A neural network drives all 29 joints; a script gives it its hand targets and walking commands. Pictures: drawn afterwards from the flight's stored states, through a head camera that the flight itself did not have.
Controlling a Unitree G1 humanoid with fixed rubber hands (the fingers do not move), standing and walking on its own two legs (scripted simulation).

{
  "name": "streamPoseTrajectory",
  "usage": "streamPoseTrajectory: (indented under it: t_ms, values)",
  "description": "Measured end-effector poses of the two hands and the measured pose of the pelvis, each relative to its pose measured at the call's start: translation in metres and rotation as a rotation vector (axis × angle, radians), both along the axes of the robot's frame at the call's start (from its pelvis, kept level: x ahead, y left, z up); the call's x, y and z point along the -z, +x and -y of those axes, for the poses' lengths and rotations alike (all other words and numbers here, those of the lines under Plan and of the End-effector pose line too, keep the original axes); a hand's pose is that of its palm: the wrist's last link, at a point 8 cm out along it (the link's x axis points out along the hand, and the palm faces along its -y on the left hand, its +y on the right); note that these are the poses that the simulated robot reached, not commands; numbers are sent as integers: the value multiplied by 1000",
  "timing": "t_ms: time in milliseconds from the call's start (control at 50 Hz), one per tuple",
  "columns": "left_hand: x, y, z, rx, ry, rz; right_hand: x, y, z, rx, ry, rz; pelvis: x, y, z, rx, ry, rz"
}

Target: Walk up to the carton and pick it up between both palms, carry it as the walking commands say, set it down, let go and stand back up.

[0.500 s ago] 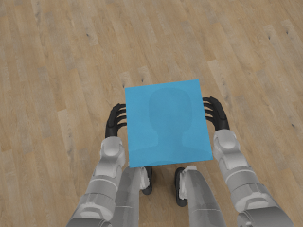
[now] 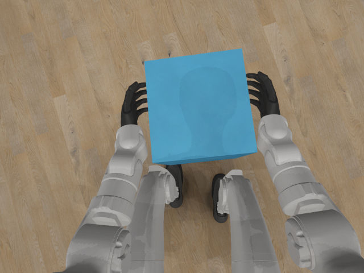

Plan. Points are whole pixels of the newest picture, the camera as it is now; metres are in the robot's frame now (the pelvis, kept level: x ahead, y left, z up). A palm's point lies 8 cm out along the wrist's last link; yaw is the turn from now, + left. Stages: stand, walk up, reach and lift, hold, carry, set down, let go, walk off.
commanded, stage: set down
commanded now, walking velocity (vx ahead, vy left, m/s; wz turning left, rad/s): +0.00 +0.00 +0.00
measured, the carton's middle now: (198, 118) +0.41 +0.00 -0.22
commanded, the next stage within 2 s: none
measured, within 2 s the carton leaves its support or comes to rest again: neither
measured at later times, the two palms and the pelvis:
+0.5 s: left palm (141, 113) +0.43 +0.15 -0.25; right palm (251, 103) +0.45 -0.14 -0.24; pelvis -0.03 +0.00 -0.07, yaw +0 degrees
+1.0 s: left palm (147, 103) +0.47 +0.15 -0.31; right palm (246, 93) +0.50 -0.14 -0.31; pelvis -0.04 +0.00 -0.15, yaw +1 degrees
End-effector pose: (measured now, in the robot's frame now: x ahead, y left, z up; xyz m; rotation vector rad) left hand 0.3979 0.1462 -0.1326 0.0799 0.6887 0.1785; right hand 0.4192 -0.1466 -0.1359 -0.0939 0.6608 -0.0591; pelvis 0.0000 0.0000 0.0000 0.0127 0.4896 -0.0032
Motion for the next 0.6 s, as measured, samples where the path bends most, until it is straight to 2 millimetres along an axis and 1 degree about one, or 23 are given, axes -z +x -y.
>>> streamPoseTrajectory:
  t_ms: [140, 240, 320, 400, 460, 520, 600]
  values:
    - [25, 15, 0, 0, -9, 9, 24, 14, -1, 1, 2, 8, 23, -8, 0, 0, 0, -27]
    - [45, 23, -2, -6, -18, 0, 44, 22, -2, 1, 0, -3, 33, -13, -1, 0, -2, 0]
    - [66, 27, -3, -17, -28, -14, 64, 29, -4, -12, -2, -17, 42, -16, -2, 0, -3, 27]
    - [92, 35, -5, -16, -38, -12, 89, 35, -6, -15, 6, -16, 51, -24, -2, -1, -3, 62]
    - [108, 35, -5, -20, -41, -21, 104, 37, -6, -19, 4, -24, 62, -26, -2, -5, -4, 46]
    - [116, 34, -3, -16, -41, -47, 111, 35, -4, -19, -1, -48, 71, -28, -2, -7, -4, 50]
    - [118, 35, -3, -16, -36, -40, 115, 36, -4, -18, 8, -43, 82, -33, 0, -8, -1, 58]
